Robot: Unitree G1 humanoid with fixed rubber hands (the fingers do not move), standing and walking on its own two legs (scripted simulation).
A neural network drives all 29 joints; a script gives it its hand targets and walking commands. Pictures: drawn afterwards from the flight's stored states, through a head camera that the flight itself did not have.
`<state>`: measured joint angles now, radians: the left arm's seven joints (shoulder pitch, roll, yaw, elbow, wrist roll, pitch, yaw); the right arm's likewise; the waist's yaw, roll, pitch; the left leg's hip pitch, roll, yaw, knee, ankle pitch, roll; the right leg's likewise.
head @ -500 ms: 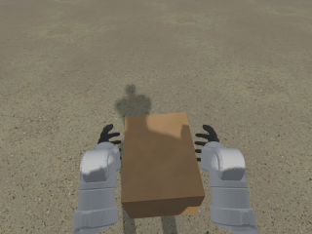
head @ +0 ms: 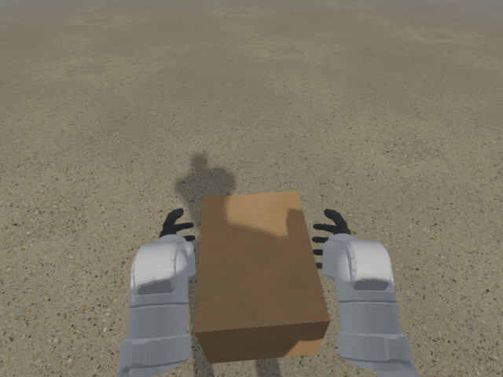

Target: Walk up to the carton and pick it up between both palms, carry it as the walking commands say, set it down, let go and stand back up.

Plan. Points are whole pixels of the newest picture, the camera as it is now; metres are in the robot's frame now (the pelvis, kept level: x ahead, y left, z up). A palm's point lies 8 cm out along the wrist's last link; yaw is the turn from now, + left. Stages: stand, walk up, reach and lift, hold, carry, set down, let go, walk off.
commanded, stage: carry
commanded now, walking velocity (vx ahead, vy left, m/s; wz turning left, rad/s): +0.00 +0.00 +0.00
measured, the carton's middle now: (256, 271) +0.32 +0.00 +0.00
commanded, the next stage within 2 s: none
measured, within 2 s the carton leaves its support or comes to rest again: neither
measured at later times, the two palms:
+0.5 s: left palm (156, 260) +0.28 +0.15 +0.10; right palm (329, 257) +0.28 -0.11 +0.10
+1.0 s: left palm (153, 264) +0.28 +0.16 +0.10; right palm (327, 260) +0.28 -0.10 +0.10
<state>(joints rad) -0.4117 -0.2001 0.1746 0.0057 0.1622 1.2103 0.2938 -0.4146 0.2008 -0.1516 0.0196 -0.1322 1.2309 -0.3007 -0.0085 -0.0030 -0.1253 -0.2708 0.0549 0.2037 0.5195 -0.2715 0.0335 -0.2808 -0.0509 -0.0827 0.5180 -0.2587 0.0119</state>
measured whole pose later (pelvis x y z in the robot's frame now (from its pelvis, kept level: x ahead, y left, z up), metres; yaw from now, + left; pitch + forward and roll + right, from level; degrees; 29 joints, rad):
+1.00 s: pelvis -0.02 +0.02 +0.00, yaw +0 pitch +1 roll +0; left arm -0.40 -0.20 0.17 -0.03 0.14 1.20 0.31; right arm -0.41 0.20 -0.14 0.00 -0.13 1.21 -0.30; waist 0.00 -0.01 -0.10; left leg -0.30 0.02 0.21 0.51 -0.24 0.07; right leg -0.31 -0.08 -0.07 0.51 -0.22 0.04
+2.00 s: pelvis -0.02 +0.02 +0.00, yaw +0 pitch +2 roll +0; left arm -0.39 -0.19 0.16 -0.03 0.14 1.18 0.31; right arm -0.41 0.20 -0.13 0.00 -0.13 1.19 -0.30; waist 0.00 -0.01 -0.09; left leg -0.31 0.02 0.20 0.51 -0.23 0.06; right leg -0.33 -0.08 -0.06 0.52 -0.22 0.04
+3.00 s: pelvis -0.01 -0.04 +0.01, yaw +17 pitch -11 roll -1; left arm -0.42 -0.18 0.27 0.48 0.36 0.71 -0.01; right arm -0.39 0.19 -0.30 0.44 -0.33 0.77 -0.08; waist -0.07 -0.01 0.00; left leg -0.06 -0.04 -0.15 0.43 -0.18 -0.01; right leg 0.04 0.04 0.09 0.41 -0.25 0.01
